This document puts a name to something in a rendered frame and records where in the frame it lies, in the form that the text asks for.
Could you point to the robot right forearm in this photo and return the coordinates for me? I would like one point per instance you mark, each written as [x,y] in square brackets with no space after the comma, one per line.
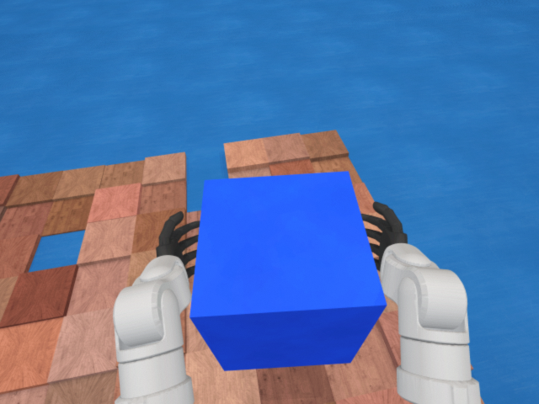
[432,321]

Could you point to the carton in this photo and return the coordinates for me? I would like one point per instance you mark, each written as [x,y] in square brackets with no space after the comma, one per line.
[284,273]

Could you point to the robot right hand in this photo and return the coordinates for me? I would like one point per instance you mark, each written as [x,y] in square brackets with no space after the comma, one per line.
[391,227]

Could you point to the robot left forearm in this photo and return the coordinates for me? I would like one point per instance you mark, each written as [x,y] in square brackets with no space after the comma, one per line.
[148,335]

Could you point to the robot left hand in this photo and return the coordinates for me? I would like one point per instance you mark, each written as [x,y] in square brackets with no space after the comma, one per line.
[168,240]

